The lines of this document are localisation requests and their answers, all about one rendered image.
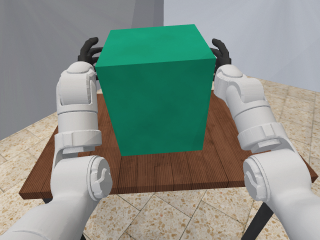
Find robot right forearm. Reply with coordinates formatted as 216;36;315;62
213;64;312;188

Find table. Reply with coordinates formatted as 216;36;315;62
18;90;319;240

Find right robot upper arm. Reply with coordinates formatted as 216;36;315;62
243;148;320;240

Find robot left forearm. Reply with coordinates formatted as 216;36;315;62
50;61;102;195

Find left robot hand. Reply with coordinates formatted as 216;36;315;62
77;37;103;81

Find left robot upper arm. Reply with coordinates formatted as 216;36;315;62
0;155;113;240

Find right robot hand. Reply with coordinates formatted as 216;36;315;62
210;38;232;81

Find carton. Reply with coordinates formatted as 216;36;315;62
95;24;216;156

